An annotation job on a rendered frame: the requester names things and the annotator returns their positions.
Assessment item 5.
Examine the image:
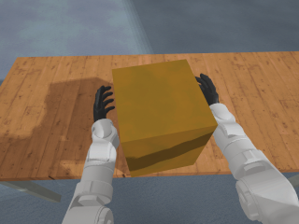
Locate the table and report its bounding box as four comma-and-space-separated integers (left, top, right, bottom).
0, 51, 299, 203

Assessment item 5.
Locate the robot right hand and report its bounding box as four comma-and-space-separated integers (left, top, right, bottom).
195, 73, 220, 106

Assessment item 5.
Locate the robot right forearm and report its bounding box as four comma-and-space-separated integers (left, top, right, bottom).
209, 103, 299, 205

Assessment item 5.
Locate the robot left hand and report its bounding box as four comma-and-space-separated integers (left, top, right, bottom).
93, 85, 115, 122

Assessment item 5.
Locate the right robot upper arm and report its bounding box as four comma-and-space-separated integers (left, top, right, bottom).
235, 169, 299, 224

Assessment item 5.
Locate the carton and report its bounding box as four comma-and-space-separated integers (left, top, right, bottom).
111, 59, 218, 177

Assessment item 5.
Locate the robot left forearm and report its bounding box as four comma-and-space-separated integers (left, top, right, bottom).
62, 119, 120, 224

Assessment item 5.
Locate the left robot upper arm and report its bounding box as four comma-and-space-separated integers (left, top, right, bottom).
63, 205, 114, 224

